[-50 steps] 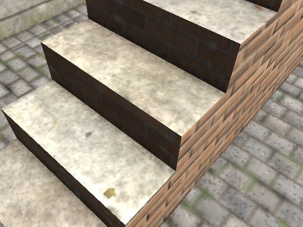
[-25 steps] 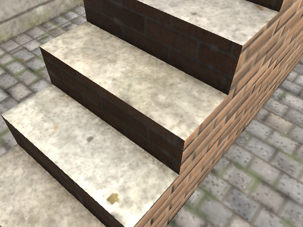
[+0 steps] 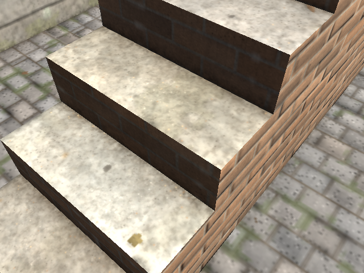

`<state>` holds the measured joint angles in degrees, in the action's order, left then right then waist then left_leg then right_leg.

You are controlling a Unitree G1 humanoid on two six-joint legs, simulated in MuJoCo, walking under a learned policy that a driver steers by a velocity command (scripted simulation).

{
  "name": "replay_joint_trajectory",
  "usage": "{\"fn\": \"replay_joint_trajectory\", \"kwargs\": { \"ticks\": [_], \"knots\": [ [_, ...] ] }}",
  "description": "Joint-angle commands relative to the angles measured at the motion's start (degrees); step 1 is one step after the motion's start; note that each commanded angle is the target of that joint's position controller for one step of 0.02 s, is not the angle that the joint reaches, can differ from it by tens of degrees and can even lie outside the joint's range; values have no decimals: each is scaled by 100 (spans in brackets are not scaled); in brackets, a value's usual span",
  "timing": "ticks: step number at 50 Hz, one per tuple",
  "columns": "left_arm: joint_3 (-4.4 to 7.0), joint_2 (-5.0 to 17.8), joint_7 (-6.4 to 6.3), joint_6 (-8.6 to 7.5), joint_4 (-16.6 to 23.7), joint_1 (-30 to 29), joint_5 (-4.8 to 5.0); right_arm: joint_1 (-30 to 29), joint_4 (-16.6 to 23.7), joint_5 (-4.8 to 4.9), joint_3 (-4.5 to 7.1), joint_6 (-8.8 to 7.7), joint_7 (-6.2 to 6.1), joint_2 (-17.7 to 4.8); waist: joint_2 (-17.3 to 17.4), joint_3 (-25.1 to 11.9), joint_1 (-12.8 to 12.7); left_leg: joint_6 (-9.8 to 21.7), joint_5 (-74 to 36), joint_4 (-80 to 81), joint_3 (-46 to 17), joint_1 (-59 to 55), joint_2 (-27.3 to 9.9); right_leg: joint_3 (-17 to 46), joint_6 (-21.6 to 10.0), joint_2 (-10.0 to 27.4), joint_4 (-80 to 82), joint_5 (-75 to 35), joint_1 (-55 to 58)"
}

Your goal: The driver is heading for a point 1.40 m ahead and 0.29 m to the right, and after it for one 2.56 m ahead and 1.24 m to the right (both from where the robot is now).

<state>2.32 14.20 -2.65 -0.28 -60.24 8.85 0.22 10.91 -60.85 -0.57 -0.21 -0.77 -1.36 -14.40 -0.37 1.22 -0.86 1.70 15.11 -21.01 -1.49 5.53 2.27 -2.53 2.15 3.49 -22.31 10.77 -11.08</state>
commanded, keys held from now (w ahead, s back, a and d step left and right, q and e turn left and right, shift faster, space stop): w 1.00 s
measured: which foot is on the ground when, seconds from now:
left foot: down 0.00-1.00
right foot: down 0.00-1.00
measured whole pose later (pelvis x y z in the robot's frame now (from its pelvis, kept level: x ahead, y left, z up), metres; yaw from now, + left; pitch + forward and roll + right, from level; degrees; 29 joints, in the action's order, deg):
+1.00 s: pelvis +0.00 +0.00 +0.00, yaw -1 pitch +0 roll +0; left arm 2.6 13.5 -3.0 0.0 -63.2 10.9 0.4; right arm 14.9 -60.6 -0.4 -0.1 -1.2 -1.7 -13.5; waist -0.4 1.1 -0.9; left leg 1.4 15.2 -21.1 -1.1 5.8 1.8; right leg -1.8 1.9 3.0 -22.4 10.7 -11.6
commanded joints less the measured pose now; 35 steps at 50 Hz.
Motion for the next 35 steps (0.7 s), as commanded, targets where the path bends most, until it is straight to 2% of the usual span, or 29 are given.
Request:
{"fn": "replay_joint_trajectory", "kwargs": {
  "ticks": [1, 35],
  "knots": [
    [110, 662, -19, -43, 152, 14, -1, 139, 154, 0, 104, -40, -23, -678, 24, -150, 0, 15, -1427, 360, -309, 380, -363, 144, -183, 102, 171, -933, 373],
    [112, 598, -42, -18, -128, 262, 9, 553, 135, 14, 106, -63, -45, -600, 34, -43, -2, -11, -1259, 382, -271, 459, -361, 192, -205, 62, 187, -872, 314]
  ]
}}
